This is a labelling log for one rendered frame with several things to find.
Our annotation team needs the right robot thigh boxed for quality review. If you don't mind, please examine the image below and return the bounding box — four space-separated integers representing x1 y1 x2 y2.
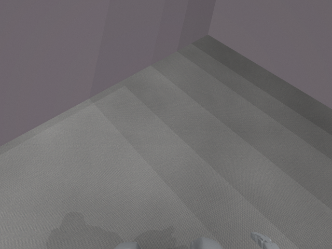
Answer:
190 237 222 249

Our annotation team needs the right robot hand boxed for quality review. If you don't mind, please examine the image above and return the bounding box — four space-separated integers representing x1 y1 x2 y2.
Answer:
251 232 279 249

